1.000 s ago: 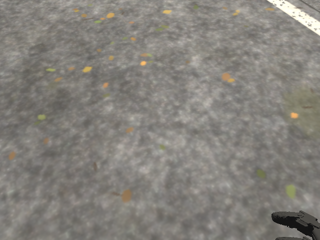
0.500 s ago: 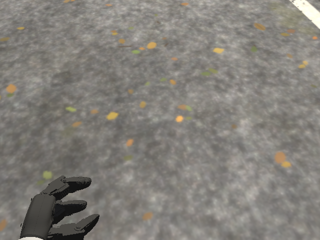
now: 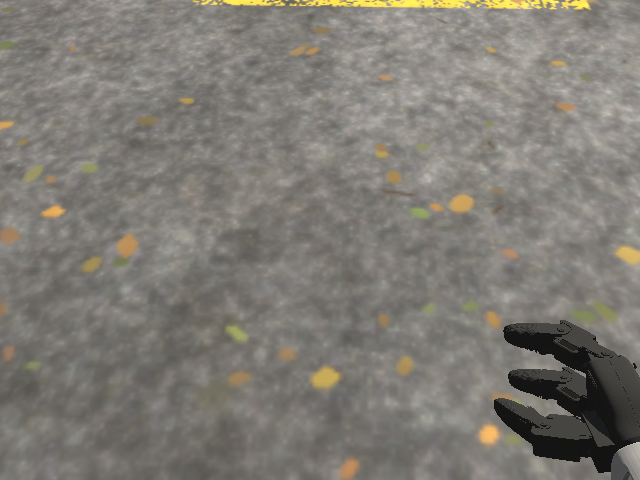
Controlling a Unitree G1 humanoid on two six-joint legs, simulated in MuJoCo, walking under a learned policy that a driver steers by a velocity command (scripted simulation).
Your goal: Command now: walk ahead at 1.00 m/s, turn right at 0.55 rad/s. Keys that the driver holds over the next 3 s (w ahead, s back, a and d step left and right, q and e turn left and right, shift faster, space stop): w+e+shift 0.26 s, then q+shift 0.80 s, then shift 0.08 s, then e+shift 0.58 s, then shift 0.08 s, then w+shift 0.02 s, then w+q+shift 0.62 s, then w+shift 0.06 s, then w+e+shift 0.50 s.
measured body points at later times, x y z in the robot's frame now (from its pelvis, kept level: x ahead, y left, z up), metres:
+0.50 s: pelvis +0.41 -0.09 +0.00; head +0.44 -0.12 +0.45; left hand +0.66 +0.10 -0.07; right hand +0.37 -0.37 -0.15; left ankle +0.26 +0.14 -0.60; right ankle +0.52 -0.21 -0.71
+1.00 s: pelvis +0.56 -0.08 +0.02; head +0.60 -0.04 +0.47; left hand +0.73 +0.21 -0.08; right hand +0.71 -0.36 -0.06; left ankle +0.61 +0.00 -0.71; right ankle +0.53 -0.23 -0.63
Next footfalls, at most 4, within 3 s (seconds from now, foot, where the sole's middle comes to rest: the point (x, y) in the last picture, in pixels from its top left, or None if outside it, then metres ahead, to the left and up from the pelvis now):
0.40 right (490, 461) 0.55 -0.22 -0.75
0.88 left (380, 403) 0.65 0.01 -0.75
1.34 right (487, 389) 0.71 -0.22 -0.75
1.64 left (377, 403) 0.65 0.02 -0.74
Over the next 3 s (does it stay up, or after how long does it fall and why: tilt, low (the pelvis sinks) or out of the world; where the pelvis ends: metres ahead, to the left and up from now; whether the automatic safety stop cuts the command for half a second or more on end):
stays up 1.32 0.07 0.00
